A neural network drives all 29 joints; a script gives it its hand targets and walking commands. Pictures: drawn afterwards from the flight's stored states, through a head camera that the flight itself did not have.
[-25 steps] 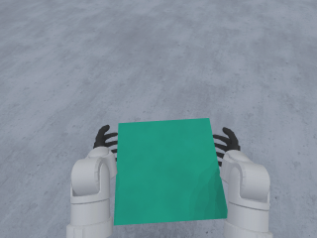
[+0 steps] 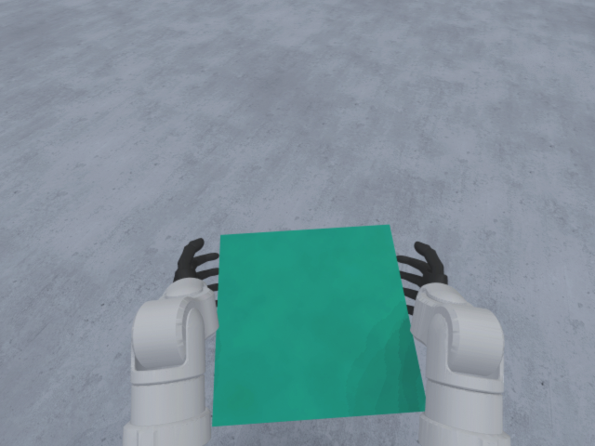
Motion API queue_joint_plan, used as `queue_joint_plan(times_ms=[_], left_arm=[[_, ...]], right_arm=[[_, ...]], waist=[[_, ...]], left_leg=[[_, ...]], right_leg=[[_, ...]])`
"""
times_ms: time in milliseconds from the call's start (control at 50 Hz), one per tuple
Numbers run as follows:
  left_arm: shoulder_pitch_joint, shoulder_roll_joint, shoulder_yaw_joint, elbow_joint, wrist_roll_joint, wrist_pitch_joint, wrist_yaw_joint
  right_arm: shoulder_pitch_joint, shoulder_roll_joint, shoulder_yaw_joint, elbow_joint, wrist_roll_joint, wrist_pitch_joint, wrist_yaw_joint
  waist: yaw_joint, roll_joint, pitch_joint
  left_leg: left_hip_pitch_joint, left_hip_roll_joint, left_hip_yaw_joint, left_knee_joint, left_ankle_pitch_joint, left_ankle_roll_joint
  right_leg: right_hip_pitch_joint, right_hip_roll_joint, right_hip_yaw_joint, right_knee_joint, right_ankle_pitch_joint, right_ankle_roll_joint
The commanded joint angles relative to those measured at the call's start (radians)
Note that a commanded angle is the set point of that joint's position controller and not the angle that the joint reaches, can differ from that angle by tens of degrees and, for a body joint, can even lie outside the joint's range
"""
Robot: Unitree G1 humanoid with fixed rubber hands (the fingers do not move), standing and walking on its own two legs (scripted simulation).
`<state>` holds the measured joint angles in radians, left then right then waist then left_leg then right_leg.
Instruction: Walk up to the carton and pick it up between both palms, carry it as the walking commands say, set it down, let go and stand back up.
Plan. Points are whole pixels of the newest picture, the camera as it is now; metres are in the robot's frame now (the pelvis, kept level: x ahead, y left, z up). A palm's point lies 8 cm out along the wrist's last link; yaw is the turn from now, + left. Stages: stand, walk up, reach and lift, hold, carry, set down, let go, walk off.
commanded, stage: carry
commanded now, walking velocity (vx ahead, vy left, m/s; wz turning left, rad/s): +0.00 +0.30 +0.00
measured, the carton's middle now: (310, 331) +0.30 +0.00 -0.01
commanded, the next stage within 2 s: none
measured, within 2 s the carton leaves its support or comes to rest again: neither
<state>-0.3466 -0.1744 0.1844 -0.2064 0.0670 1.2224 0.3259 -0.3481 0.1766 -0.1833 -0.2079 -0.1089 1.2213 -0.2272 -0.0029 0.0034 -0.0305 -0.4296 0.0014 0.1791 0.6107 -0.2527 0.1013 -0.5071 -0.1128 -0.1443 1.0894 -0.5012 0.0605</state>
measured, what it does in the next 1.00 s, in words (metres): steps to the left: right foot, then left foot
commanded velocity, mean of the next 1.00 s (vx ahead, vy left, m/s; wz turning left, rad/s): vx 0.00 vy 0.25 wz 0.00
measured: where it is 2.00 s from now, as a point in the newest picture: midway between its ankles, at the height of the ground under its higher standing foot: outside the picture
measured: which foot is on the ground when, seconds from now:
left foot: down 0.00-0.12, up 0.14-0.32, down 0.34-0.62, up 0.64-0.84, down 0.86-1.00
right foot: up 0.00-0.08, down 0.10-0.36, up 0.38-0.60, down 0.62-0.86, up 0.88-1.00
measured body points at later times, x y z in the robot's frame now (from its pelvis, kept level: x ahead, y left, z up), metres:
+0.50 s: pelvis -0.06 +0.12 +0.00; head -0.04 +0.12 +0.45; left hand +0.24 +0.29 +0.08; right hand +0.25 -0.02 +0.08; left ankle -0.01 +0.21 -0.72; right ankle -0.06 -0.01 -0.67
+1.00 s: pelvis -0.10 +0.25 +0.00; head -0.08 +0.26 +0.45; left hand +0.19 +0.42 +0.07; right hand +0.21 +0.12 +0.08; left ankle -0.07 +0.33 -0.72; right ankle -0.12 +0.10 -0.67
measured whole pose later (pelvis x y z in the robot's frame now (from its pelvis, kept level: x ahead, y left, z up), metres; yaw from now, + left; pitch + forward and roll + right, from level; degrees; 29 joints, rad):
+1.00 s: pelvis -0.10 +0.25 +0.00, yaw +4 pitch +3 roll -1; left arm -0.34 -0.17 0.18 -0.18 0.07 1.21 0.32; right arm -0.34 0.17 -0.18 -0.19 -0.10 1.22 -0.24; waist -0.01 0.01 0.00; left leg -0.40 0.04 0.15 0.61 -0.26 0.06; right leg -0.48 -0.14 -0.12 1.00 -0.48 0.10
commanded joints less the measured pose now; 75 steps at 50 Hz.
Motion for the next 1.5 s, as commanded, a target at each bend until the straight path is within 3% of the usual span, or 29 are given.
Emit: queue_joint_plan(times_ms=[0,80,120,180,280,320,360,440,500,560,600,620,640,660,680,720,760,800,820,840,860,880,960,1120,1140,1200,1240,1360,1480], left_arm=[[-0.627,-0.977,-0.709,-0.065,-0.430,0.017,-0.485],[-0.560,-0.991,-0.706,-0.033,-0.441,0.010,-0.500],[-0.580,-0.980,-0.677,-0.062,-0.419,-0.007,-0.505],[-0.506,-0.973,-0.681,-0.029,-0.409,0.000,-0.504],[-0.558,-0.955,-0.672,-0.056,-0.410,0.002,-0.502],[-0.482,-0.945,-0.680,-0.037,-0.390,0.010,-0.506],[-0.571,-0.987,-0.693,-0.038,-0.405,0.011,-0.499],[-0.657,-1.030,-0.740,-0.089,-0.460,0.001,-0.499],[-0.624,-1.004,-0.724,-0.022,-0.435,0.021,-0.493],[-0.615,-0.983,-0.677,0.003,-0.423,0.024,-0.505],[-0.609,-0.977,-0.682,-0.003,-0.439,0.021,-0.516],[-0.502,-0.980,-0.646,0.091,-0.418,0.017,-0.519],[-0.550,-0.987,-0.644,0.024,-0.421,0.007,-0.531],[-0.625,-1.013,-0.637,0.026,-0.429,0.006,-0.529],[-0.606,-0.987,-0.658,-0.011,-0.441,0.000,-0.517],[-0.561,-0.979,-0.667,-0.079,-0.434,-0.007,-0.518],[-0.519,-0.961,-0.639,-0.053,-0.404,-0.005,-0.512],[-0.533,-0.955,-0.671,-0.074,-0.407,-0.003,-0.496],[-0.566,-0.962,-0.679,-0.100,-0.406,-0.002,-0.494],[-0.556,-0.967,-0.689,-0.092,-0.413,-0.001,-0.492],[-0.576,-0.978,-0.687,-0.068,-0.414,0.001,-0.492],[-0.586,-1.012,-0.706,-0.082,-0.436,-0.002,-0.497],[-0.670,-1.026,-0.749,-0.101,-0.450,-0.012,-0.477],[-0.547,-1.026,-0.703,0.040,-0.431,0.018,-0.483],[-0.600,-1.025,-0.722,-0.017,-0.437,0.006,-0.477],[-0.616,-1.012,-0.719,-0.047,-0.454,-0.004,-0.487],[-0.555,-1.022,-0.688,0.015,-0.428,0.001,-0.500],[-0.588,-0.992,-0.707,0.005,-0.421,-0.005,-0.495],[-0.585,-1.008,-0.726,0.019,-0.449,0.005,-0.503]], right_arm=[[-0.597,0.959,0.726,-0.071,0.444,-0.001,0.402],[-0.526,0.937,0.729,-0.028,0.432,-0.004,0.394],[-0.654,0.968,0.779,-0.122,0.458,-0.002,0.393],[-0.543,0.961,0.766,-0.072,0.444,-0.007,0.399],[-0.609,0.964,0.780,-0.098,0.469,-0.003,0.392],[-0.558,0.943,0.779,-0.111,0.469,-0.008,0.392],[-0.619,0.938,0.739,-0.130,0.463,-0.011,0.405],[-0.633,0.993,0.756,-0.133,0.481,-0.010,0.408],[-0.604,0.955,0.708,-0.068,0.451,-0.002,0.405],[-0.646,0.987,0.738,-0.038,0.455,0.002,0.397],[-0.565,0.951,0.726,0.006,0.426,0.003,0.387],[-0.586,0.931,0.742,-0.037,0.421,0.004,0.383],[-0.686,0.957,0.784,-0.126,0.435,-0.004,0.384],[-0.772,0.983,0.785,-0.135,0.465,-0.009,0.384],[-0.632,0.994,0.773,-0.066,0.457,-0.007,0.384],[-0.570,1.005,0.783,-0.087,0.467,-0.012,0.388],[-0.587,0.951,0.778,-0.142,0.456,-0.012,0.381],[-0.570,0.977,0.783,-0.107,0.480,-0.006,0.388],[-0.593,0.997,0.777,-0.092,0.487,-0.005,0.393],[-0.593,0.983,0.762,-0.108,0.493,-0.009,0.390],[-0.584,0.988,0.744,-0.076,0.479,-0.006,0.393],[-0.608,0.965,0.747,-0.134,0.475,-0.012,0.393],[-0.604,1.020,0.723,-0.059,0.493,-0.002,0.417],[-0.564,0.955,0.721,-0.020,0.461,0.008,0.412],[-0.619,0.948,0.715,-0.080,0.464,-0.005,0.415],[-0.546,0.921,0.697,-0.042,0.441,-0.011,0.416],[-0.594,0.941,0.729,-0.068,0.439,-0.008,0.410],[-0.564,0.951,0.723,0.026,0.457,0.000,0.432],[-0.530,0.921,0.701,0.011,0.440,0.000,0.419]], waist=[[-0.012,0.132,-0.496],[0.024,0.061,-0.532],[0.016,-0.404,-0.433],[0.012,-0.125,-0.389],[0.000,-0.317,-0.408],[-0.014,-0.160,-0.466],[-0.021,0.311,-0.404],[-0.004,0.074,-0.409],[-0.004,0.198,-0.401],[-0.003,0.114,-0.452],[0.028,-0.056,-0.434],[0.016,-0.399,-0.442],[0.013,-0.399,-0.391],[0.012,-0.174,-0.341],[0.005,-0.155,-0.312],[0.011,-0.174,-0.403],[0.012,-0.333,-0.444],[-0.006,-0.317,-0.442],[0.003,-0.160,-0.459],[-0.008,-0.090,-0.485],[-0.016,0.168,-0.448],[-0.012,0.240,-0.496],[0.001,0.148,-0.439],[-0.002,0.102,-0.500],[-0.006,0.195,-0.521],[0.001,0.099,-0.554],[-0.008,-0.092,-0.493],[0.005,0.087,-0.341],[-0.002,0.192,-0.434]], left_leg=[[0.473,0.256,-0.179,-0.117,0.596,0.131],[0.273,0.200,-0.138,-0.009,0.526,0.006],[-0.193,0.066,-0.148,0.267,-0.226,-0.115],[-0.203,0.087,-0.241,0.330,-0.244,-0.127],[0.155,0.025,-0.072,-0.068,-0.090,-0.115],[0.412,0.066,-0.092,-0.207,-0.075,-0.090],[0.431,0.368,-0.355,-0.288,0.117,0.043],[0.434,0.255,-0.106,-0.185,0.299,0.048],[0.332,0.241,-0.132,-0.191,0.298,0.083],[0.290,0.256,-0.137,-0.135,0.326,0.094],[0.034,0.152,-0.087,0.041,0.118,-0.038],[-0.205,0.064,-0.051,0.204,-0.192,-0.100],[-0.283,0.074,-0.213,0.444,-0.287,-0.120],[-0.240,0.089,-0.258,0.527,-0.195,-0.137],[-0.199,0.102,-0.261,0.424,-0.175,-0.141],[-0.181,0.032,-0.167,0.271,-0.190,-0.149],[-0.071,0.012,-0.128,0.142,-0.164,-0.125],[0.139,0.067,-0.135,-0.190,-0.056,-0.092],[0.270,0.034,-0.044,-0.228,-0.023,-0.086],[0.423,0.139,-0.149,-0.237,0.103,-0.081],[0.560,0.365,-0.348,-0.227,0.570,-0.010],[0.515,0.391,-0.314,-0.185,0.594,0.075],[0.463,0.305,-0.200,-0.164,0.513,-0.023],[0.404,0.328,-0.249,-0.188,0.433,0.042],[0.442,0.325,-0.257,-0.170,0.540,0.041],[0.429,0.305,-0.191,-0.112,0.679,-0.017],[0.274,0.217,-0.129,-0.120,0.416,-0.068],[0.184,0.240,-0.209,-0.359,-0.315,-0.077],[0.242,0.306,-0.260,-0.409,-0.245,-0.017]], right_leg=[[0.007,0.036,0.003,-0.251,-0.090,-0.022],[0.360,-0.097,0.133,-0.699,0.316,-0.065],[0.510,-0.501,0.641,-0.717,0.817,-0.268],[0.463,-0.349,0.402,-0.631,0.944,-0.192],[0.308,-0.253,0.197,-0.618,0.883,-0.098],[0.114,-0.148,0.062,-0.449,0.472,-0.020],[-0.168,0.032,0.000,-0.057,-0.190,0.011],[-0.115,-0.025,0.043,0.030,-0.043,0.002],[-0.019,0.007,-0.009,-0.095,-0.067,-0.017],[0.155,0.008,-0.016,-0.402,0.049,-0.042],[0.431,-0.186,0.246,-0.712,0.300,-0.081],[0.515,-0.448,0.593,-0.758,0.531,-0.192],[0.409,-0.522,0.709,-0.810,0.423,-0.284],[0.336,-0.443,0.602,-0.797,0.325,-0.253],[0.352,-0.339,0.424,-0.733,0.556,-0.182],[0.487,-0.283,0.280,-0.588,1.125,-0.155],[0.464,-0.279,0.262,-0.594,1.217,-0.140],[0.385,-0.257,0.188,-0.571,0.918,-0.077],[0.314,-0.190,0.122,-0.501,0.743,-0.039],[0.155,-0.151,0.101,-0.436,0.488,-0.008],[-0.102,-0.030,-0.009,-0.284,-0.046,0.044],[-0.102,-0.025,0.067,-0.115,-0.179,0.007],[-0.105,-0.027,0.087,0.069,-0.028,0.027],[0.109,0.017,0.053,-0.339,-0.022,-0.008],[0.101,0.048,0.045,-0.395,0.022,-0.011],[0.265,-0.002,0.044,-0.624,0.343,-0.002],[0.302,-0.077,0.150,-0.582,0.462,-0.045],[0.131,0.027,0.064,-0.544,0.087,-0.076],[0.140,0.048,0.055,-0.372,0.108,-0.080]])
